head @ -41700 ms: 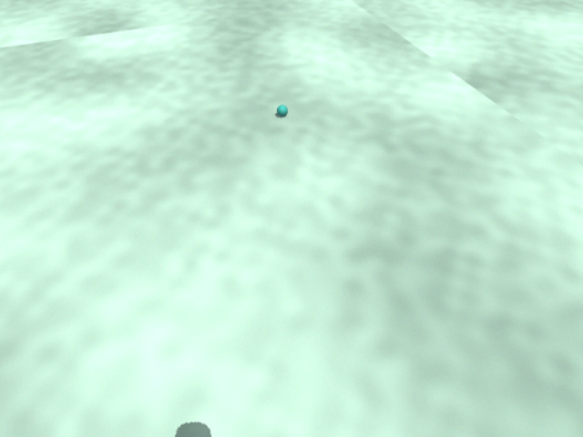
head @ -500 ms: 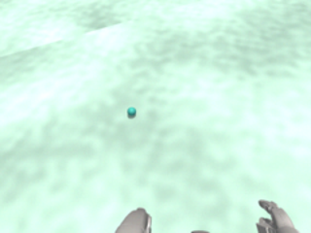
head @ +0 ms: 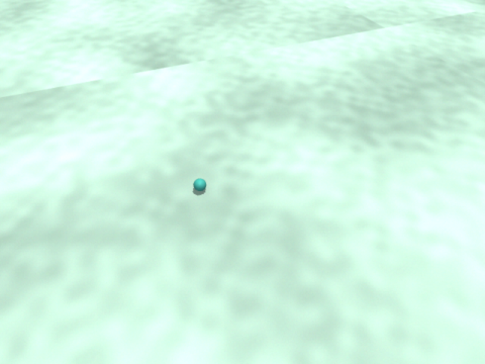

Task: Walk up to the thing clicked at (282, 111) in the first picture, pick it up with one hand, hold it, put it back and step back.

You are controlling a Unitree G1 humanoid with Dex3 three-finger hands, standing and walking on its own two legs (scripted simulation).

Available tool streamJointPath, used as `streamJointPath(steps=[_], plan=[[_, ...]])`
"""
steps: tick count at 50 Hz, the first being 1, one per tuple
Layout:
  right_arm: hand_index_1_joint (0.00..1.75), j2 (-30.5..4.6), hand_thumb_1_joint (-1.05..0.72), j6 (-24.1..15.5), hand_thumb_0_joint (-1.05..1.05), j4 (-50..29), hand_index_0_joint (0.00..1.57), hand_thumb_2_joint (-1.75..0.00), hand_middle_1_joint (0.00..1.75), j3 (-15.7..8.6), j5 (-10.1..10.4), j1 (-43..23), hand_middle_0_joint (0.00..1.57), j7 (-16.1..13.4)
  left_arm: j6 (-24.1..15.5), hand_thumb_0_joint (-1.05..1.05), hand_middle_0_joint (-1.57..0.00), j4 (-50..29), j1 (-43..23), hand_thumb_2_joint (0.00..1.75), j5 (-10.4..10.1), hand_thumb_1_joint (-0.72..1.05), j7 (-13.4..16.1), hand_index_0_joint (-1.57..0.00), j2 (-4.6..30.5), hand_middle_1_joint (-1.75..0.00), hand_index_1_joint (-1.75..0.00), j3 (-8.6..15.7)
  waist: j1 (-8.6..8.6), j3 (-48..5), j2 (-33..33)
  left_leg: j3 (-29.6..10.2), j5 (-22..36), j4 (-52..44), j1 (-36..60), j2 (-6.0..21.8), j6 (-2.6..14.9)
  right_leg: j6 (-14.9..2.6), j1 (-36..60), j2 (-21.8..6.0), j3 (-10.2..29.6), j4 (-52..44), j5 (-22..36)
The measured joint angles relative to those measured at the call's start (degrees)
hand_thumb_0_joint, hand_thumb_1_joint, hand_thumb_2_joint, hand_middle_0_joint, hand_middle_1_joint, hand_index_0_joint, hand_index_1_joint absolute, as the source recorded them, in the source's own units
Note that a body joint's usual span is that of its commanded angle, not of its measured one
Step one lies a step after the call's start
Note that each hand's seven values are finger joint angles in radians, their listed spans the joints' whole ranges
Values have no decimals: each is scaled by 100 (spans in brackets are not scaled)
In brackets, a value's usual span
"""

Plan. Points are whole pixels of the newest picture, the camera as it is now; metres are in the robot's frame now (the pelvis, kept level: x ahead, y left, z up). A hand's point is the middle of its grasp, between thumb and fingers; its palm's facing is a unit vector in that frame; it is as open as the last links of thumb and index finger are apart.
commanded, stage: step back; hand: left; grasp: from above
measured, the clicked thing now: (199, 184) +1.10 +0.22 -0.73
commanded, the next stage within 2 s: stand in 0.68 s
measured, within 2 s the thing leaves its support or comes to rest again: neither
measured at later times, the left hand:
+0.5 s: hand out of the picture +0.11 +0.28 -0.15, palm faces -0.01 -0.93 -0.36, open 7.4 cm
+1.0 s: hand out of the picture +0.14 +0.26 -0.13, palm faces -0.04 -0.94 -0.34, open 7.4 cm
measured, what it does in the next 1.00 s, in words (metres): stands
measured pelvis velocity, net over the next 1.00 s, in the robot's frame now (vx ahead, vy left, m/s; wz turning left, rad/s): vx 0.03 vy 0.02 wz -0.01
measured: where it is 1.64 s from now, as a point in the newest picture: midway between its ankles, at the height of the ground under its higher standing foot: outside the picture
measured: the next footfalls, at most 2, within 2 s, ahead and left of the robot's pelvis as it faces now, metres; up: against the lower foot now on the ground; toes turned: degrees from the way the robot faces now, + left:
none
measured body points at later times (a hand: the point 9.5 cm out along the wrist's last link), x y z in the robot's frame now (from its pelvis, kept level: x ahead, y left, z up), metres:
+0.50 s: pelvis +0.04 +0.02 +0.01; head +0.06 +0.02 +0.45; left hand +0.11 +0.33 -0.12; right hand +0.14 -0.28 -0.12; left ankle +0.05 +0.14 -0.73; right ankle +0.02 -0.12 -0.73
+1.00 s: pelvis +0.03 +0.02 +0.02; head +0.04 +0.02 +0.47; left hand +0.14 +0.31 -0.11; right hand +0.13 -0.28 -0.11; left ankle +0.05 +0.14 -0.73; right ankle +0.02 -0.12 -0.73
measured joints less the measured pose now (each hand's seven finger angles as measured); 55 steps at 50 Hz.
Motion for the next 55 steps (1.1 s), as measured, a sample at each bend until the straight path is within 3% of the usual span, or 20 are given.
streamJointPath(steps=[1, 3, 5, 8, 11, 14, 16, 19, 22, 42, 55], plan=[[30, -63, -90, 17, 0, -14, 20, -90, 30, -25, 20, -56, 21, -4, -43, 1, -20, 66, -22, 89, 20, 91, 21, -20, -81, -30, -30, -8, -3, 64, 152, -45, -55, 115, -26, 107, -20, -3, 121, 102, -56, -248, 456], [30, -170, -90, 57, 0, -24, 20, -90, 30, -69, 73, -86, 21, -35, -171, 1, -20, 104, -11, 89, 76, 91, 53, -20, -237, -30, -30, -47, -16, 106, 446, -261, -361, 490, -167, 222, 50, -13, 258, 276, -210, -452, 672], [30, -182, -90, 74, 0, 12, 20, -90, 30, -80, 85, -94, 21, -60, -255, 1, -20, 64, 47, 89, 103, 91, 54, -20, -283, -30, -30, -69, 106, 58, 406, -277, -805, 1033, -415, 42, 44, -72, 223, 222, -152, -429, 618], [30, -226, -90, 2, 0, 29, 20, -90, 30, -94, 106, -100, 21, -25, -292, 1, -20, 39, 70, 89, 93, 91, 74, -20, -305, -30, -30, -77, 166, 75, 320, -120, -939, 1160, -575, -28, 66, -69, 289, 73, -112, -491, 601], [30, -283, -90, -56, 0, 61, 20, -90, 30, -127, 98, -109, 20, -3, -306, 1, -20, 15, 48, 89, 72, 90, 76, -20, -287, -30, -30, -115, 175, 76, 323, -6, -642, 660, -540, 64, 63, 32, 312, -8, -138, -460, 540], [30, -253, -90, -114, 0, 132, 20, -90, 30, -151, 101, -175, 20, -33, -234, 1, -20, 9, -31, 89, 22, 90, 82, -20, -209, -30, -30, -165, 147, 134, 235, 105, 487, -115, -255, 28, 22, 147, 252, -118, -97, -132, 311], [30, -132, -90, -147, 0, 184, 20, -90, 30, -120, 84, -228, 20, -70, -162, 1, -20, 43, -100, 89, -43, 91, 113, -20, -157, -30, -30, -187, 164, 137, 72, 242, 449, -132, -182, -52, 33, 93, 167, -180, 64, 89, 196], [30, 4, -90, -119, 0, 237, 20, -90, 30, -18, 87, -298, 20, -35, -131, 1, -20, 113, -186, 89, -73, 91, 114, -20, -100, -30, -30, -215, 111, 58, 51, 273, 280, -95, -163, 36, 55, -19, 168, -60, 23, 36, -137], [30, 91, -90, -97, 0, 300, 20, -90, 30, 59, 120, -415, 21, -33, -202, 1, -20, 197, -302, 89, -84, 91, 123, -20, -77, -30, -30, -211, 80, 75, 68, 284, 198, -67, -105, 125, 6, 76, 354, 15, 18, -367, 493], [30, 12, -90, -103, 0, 761, 20, -90, 30, 129, 258, -897, 21, -84, -211, 1, -20, 546, -1052, 89, -138, 91, 186, -20, -306, -30, -30, -403, -110, 103, 209, 328, 608, -1013, 462, 75, 5, 169, 902, -29, 39, -1283, 801], [30, 15, -90, -76, 0, 1065, 20, -90, 30, 168, 240, -782, 20, -33, -198, 1, -20, 914, -929, 89, -103, 91, 126, -20, -351, -30, -30, -418, -120, 82, 188, 283, 1018, -1496, 610, 105, -37, 134, 1052, 12, -10, -1746, 1188]])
